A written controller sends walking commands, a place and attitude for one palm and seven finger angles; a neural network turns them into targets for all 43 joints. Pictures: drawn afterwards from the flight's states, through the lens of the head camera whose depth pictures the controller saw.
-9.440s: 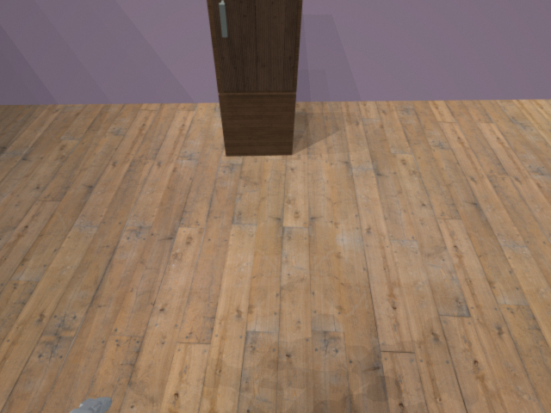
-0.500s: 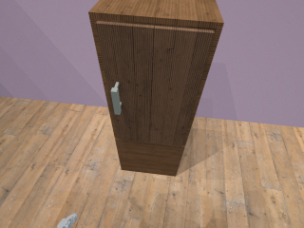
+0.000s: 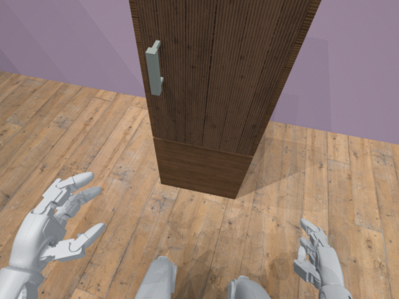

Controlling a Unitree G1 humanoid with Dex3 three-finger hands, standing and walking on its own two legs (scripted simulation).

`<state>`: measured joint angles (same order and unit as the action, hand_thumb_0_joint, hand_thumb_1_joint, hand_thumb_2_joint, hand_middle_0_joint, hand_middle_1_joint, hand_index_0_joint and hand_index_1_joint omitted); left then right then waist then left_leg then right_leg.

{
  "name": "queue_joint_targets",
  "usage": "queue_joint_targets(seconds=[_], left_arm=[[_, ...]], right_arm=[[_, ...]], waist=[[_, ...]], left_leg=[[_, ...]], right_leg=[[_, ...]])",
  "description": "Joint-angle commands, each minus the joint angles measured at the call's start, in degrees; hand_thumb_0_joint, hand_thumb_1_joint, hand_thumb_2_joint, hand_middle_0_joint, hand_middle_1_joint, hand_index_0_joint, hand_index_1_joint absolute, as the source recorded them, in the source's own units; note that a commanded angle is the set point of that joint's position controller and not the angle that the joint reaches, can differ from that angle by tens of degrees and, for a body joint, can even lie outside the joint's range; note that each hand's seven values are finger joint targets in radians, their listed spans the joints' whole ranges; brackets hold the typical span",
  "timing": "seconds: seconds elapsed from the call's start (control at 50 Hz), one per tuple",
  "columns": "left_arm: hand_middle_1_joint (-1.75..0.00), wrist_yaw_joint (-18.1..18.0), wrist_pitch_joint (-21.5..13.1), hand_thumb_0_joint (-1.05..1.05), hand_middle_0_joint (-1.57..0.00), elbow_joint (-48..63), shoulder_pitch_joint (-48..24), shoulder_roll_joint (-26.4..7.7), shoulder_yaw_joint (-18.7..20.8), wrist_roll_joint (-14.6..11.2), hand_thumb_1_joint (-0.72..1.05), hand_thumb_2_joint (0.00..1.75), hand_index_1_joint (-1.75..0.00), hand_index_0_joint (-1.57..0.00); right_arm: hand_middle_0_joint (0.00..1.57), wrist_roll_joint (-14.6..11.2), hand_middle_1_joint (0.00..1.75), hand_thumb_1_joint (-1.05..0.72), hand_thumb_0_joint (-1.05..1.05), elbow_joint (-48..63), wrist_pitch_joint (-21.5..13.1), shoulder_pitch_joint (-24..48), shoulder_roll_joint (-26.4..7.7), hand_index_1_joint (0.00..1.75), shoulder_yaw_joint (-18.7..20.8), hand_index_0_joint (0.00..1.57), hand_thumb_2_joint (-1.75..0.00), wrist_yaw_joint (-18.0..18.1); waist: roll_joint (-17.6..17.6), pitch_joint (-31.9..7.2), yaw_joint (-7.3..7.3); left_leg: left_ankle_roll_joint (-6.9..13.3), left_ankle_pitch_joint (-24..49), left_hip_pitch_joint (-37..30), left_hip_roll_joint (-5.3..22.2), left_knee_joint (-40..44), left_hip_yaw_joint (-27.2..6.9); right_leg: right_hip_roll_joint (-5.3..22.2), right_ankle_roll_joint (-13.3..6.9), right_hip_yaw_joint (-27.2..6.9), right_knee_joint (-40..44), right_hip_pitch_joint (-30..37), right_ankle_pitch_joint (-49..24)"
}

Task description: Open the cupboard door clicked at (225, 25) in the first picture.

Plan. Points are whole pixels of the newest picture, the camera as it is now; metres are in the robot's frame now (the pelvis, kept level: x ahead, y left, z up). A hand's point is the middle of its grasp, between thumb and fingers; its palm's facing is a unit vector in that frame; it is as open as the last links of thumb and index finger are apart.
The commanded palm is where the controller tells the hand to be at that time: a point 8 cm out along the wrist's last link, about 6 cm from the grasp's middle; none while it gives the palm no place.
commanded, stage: raise the hand with hooked fingers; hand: left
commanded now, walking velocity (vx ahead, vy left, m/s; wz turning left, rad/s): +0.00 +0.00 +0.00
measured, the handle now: (156, 68) +0.60 +0.18 +0.09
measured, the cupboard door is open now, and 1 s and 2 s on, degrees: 0 0 0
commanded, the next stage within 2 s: move the hooked fingers beside the handle in 1.50 s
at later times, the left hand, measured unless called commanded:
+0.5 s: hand (64, 201) +0.25 +0.27 +0.07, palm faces -0.08 -1.00 -0.05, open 12.6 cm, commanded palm +0.23 +0.32 +0.08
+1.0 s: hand (47, 165) +0.30 +0.31 +0.10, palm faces -0.07 -1.00 -0.06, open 14.0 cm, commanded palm +0.28 +0.35 +0.10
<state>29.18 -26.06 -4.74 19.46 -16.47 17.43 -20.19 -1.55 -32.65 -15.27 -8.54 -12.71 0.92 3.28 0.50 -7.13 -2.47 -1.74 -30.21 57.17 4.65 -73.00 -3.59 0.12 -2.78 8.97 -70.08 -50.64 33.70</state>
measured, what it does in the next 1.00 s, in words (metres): stands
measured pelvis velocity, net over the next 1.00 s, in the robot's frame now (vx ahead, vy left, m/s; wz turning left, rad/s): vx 0.01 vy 0.04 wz -0.02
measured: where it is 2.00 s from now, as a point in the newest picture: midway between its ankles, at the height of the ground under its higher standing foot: outside the picture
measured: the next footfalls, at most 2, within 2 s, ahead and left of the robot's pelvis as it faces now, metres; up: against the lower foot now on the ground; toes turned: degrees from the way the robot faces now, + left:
none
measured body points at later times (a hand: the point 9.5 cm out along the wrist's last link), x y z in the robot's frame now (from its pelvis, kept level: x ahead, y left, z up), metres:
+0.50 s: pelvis +0.00 +0.03 +0.03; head +0.07 +0.06 +0.47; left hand +0.25 +0.32 +0.07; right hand +0.15 -0.23 -0.04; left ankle +0.05 +0.13 -0.63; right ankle +0.01 -0.10 -0.63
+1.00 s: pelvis +0.01 +0.04 +0.04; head +0.08 +0.06 +0.48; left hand +0.30 +0.36 +0.10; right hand +0.17 -0.21 -0.03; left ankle +0.05 +0.13 -0.63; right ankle +0.01 -0.10 -0.63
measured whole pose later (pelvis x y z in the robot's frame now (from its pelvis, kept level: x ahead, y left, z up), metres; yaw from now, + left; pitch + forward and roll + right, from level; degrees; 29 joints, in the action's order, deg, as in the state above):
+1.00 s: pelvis +0.01 +0.04 +0.04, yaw -1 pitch +14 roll -4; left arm 32.9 -17.1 -21.0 0.7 -25.3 24.8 -20.9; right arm -1.9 -30.5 -11.9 -15.9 -15.3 -2.1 3.1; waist 1.1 -6.4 0.9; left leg 1.6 -26.4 48.7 3.1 -61.3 0.4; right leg 1.3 0.7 5.5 -57.1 -42.7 27.8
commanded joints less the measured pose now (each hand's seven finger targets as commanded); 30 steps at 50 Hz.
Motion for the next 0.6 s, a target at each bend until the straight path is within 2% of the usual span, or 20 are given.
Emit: queue_joint_targets(seconds=[0.0,0.04,0.08,0.12,0.14,0.18,0.22,0.24,0.26,0.28,0.32,0.34,0.38,0.44,0.48,0.54,0.58], left_arm=[[-0.76,1.2,2.2,0.00,-0.25,9.5,-4.6,-13.3,7.2,-2.2,0.18,0.59,-0.76,-0.25],[-0.80,0.9,4.2,0.00,-0.25,6.0,-2.3,-13.6,9.7,-3.6,0.13,0.57,-0.80,-0.25],[-0.82,0.1,4.0,0.00,-0.26,6.9,-1.7,-12.7,9.6,-4.0,0.08,0.55,-0.82,-0.26],[-0.86,-1.0,3.2,0.00,-0.26,5.5,-3.2,-11.9,8.8,-3.9,0.04,0.53,-0.86,-0.26],[-0.87,-1.2,2.5,0.00,-0.26,4.2,-4.2,-12.3,9.0,-3.8,0.01,0.52,-0.87,-0.26],[-0.90,-1.4,1.1,0.00,-0.27,3.6,-5.7,-12.3,8.0,-3.2,-0.03,0.50,-0.90,-0.27],[-0.93,-1.1,0.1,0.00,-0.27,4.4,-7.2,-12.2,6.9,-2.9,-0.08,0.48,-0.93,-0.27],[-0.94,-0.9,-0.3,0.00,-0.27,4.6,-8.5,-13.2,7.4,-2.9,-0.10,0.47,-0.94,-0.27],[-0.96,-0.8,-0.6,0.00,-0.27,4.8,-8.3,-13.8,7.6,-2.7,-0.13,0.46,-0.96,-0.27],[-0.98,-0.8,-0.7,0.00,-0.27,5.2,-8.1,-13.6,7.4,-2.4,-0.15,0.45,-0.98,-0.27],[-1.00,-1.1,-0.8,0.00,-0.28,6.5,-9.4,-14.3,7.7,-2.4,-0.20,0.43,-1.00,-0.28],[-1.02,-1.3,-0.5,0.00,-0.28,6.1,-10.1,-15.8,8.8,-2.4,-0.22,0.42,-1.02,-0.28],[-1.05,-1.5,-0.2,0.00,-0.28,6.4,-10.2,-14.7,7.9,-2.2,-0.27,0.40,-1.05,-0.28],[-1.10,-2.2,0.7,0.00,-0.29,6.4,-11.6,-16.1,9.1,-2.0,-0.34,0.37,-1.10,-0.29],[-1.12,-2.1,1.5,0.00,-0.29,5.7,-11.8,-15.5,8.2,-1.5,-0.38,0.35,-1.12,-0.29],[-1.17,-1.7,2.7,0.00,-0.30,4.3,-14.4,-16.0,8.2,-1.6,-0.45,0.32,-1.17,-0.30],[-1.20,-1.2,3.4,0.00,-0.30,3.7,-15.4,-16.4,8.3,-1.4,-0.50,0.30,-1.20,-0.30]], right_arm=[[0.20,-0.9,0.30,-0.90,0.00,7.7,-2.4,-0.8,-8.9,0.30,3.3,0.20,-0.90,1.1],[0.20,-0.8,0.30,-0.90,0.00,8.1,-2.0,-0.1,-8.3,0.30,3.1,0.20,-0.90,1.0],[0.20,-0.8,0.30,-0.90,0.00,8.7,-1.9,-0.4,-8.1,0.30,3.0,0.20,-0.90,0.7],[0.20,-0.7,0.30,-0.90,0.00,8.6,-1.9,-0.9,-8.1,0.30,2.9,0.20,-0.90,0.6],[0.20,-0.6,0.30,-0.90,0.00,8.5,-2.0,-1.0,-8.4,0.30,2.9,0.20,-0.90,0.6],[0.20,-0.7,0.30,-0.90,0.00,8.4,-2.2,-2.1,-9.0,0.30,2.9,0.20,-0.90,0.5],[0.20,-0.8,0.30,-0.90,0.00,8.8,-2.6,-3.0,-9.7,0.30,2.8,0.20,-0.90,0.5],[0.20,-0.8,0.30,-0.90,0.00,8.9,-2.8,-3.3,-10.0,0.30,2.9,0.20,-0.90,0.6],[0.20,-0.8,0.30,-0.90,0.00,8.8,-2.8,-3.8,-10.2,0.30,2.8,0.20,-0.90,0.5],[0.20,-1.0,0.30,-0.90,0.00,9.0,-2.8,-4.3,-10.3,0.30,2.9,0.20,-0.90,0.5],[0.20,-1.0,0.30,-0.90,0.00,8.9,-3.0,-4.6,-10.6,0.30,2.9,0.20,-0.90,0.5],[0.20,-0.9,0.30,-0.90,0.00,8.8,-2.8,-4.8,-10.8,0.30,2.8,0.20,-0.90,0.5],[0.20,-1.1,0.30,-0.90,0.00,9.1,-2.6,-5.0,-10.9,0.30,2.8,0.20,-0.90,0.4],[0.20,-0.9,0.30,-0.90,0.00,9.3,-2.1,-5.4,-11.2,0.30,2.6,0.20,-0.90,0.4],[0.20,-1.0,0.30,-0.90,0.00,9.7,-1.6,-5.6,-11.4,0.30,2.4,0.20,-0.90,0.2],[0.20,-0.9,0.30,-0.90,0.00,10.1,-1.2,-6.0,-11.7,0.30,2.1,0.20,-0.90,0.2],[0.20,-0.9,0.30,-0.90,0.00,10.3,-0.8,-6.1,-11.8,0.30,2.0,0.20,-0.90,0.1]], waist=[[3.8,-16.1,2.50],[1.7,-15.7,1.17],[1.2,-16.3,0.91],[-1.1,-13.3,1.93],[-0.9,-12.0,1.77],[-1.1,-11.0,2.68],[0.5,-11.2,2.97],[0.3,-11.4,2.94],[1.9,-12.3,2.64],[2.1,-13.0,2.77],[4.4,-13.0,2.72],[4.1,-13.0,2.52],[5.5,-12.5,2.78],[6.3,-12.7,2.68],[7.7,-12.3,2.83],[6.8,-11.3,3.22],[7.7,-12.2,3.34]], left_leg=[[3.7,15.7,-12.0,-3.5,10.7,2.0],[3.5,16.7,-11.2,-3.7,11.8,1.7],[3.4,16.6,-11.5,-3.8,12.9,2.0],[3.3,13.9,-10.1,-3.8,13.5,2.1],[3.3,13.4,-9.9,-3.8,13.5,2.0],[3.4,11.2,-10.3,-3.9,14.4,2.0],[3.5,9.7,-11.5,-4.0,15.4,2.0],[3.5,10.2,-12.0,-4.0,15.5,1.8],[3.5,10.4,-13.3,-4.0,16.3,1.8],[3.6,10.5,-14.7,-3.9,17.0,1.7],[3.5,10.8,-16.3,-4.0,18.1,1.5],[3.4,11.1,-16.3,-3.9,18.3,1.2],[3.3,10.8,-18.3,-3.9,19.7,0.9],[3.1,12.0,-19.8,-3.8,20.6,0.3],[2.7,13.1,-21.4,-3.6,21.5,0.0],[2.6,13.0,-21.8,-3.5,22.0,-0.5],[2.5,13.8,-23.2,-3.4,22.3,-0.5]], right_leg=[[-0.5,2.3,-11.4,16.9,9.7,-13.2],[-0.6,2.2,-10.9,17.2,11.8,-14.0],[-0.3,2.6,-10.5,17.4,12.1,-13.9],[-0.2,3.0,-10.5,18.6,10.3,-9.6],[-0.4,2.5,-10.4,18.6,9.5,-8.2],[-0.4,2.5,-9.9,19.1,7.6,-4.5],[-0.5,2.3,-9.5,19.2,6.5,-3.2],[-0.7,1.9,-9.1,18.6,6.8,-3.9],[-0.8,1.8,-8.6,18.4,6.8,-4.9],[-1.0,1.8,-7.7,17.9,6.5,-5.8],[-1.1,1.7,-6.9,17.7,6.5,-7.6],[-1.4,1.4,-6.4,17.2,6.8,-8.0],[-1.5,1.4,-5.6,17.2,6.1,-8.8],[-1.8,1.2,-4.7,16.9,6.6,-10.5],[-1.8,1.2,-4.2,17.1,6.4,-11.6],[-2.2,1.0,-3.9,17.4,6.4,-12.0],[-2.1,1.2,-3.9,17.9,6.3,-12.7]])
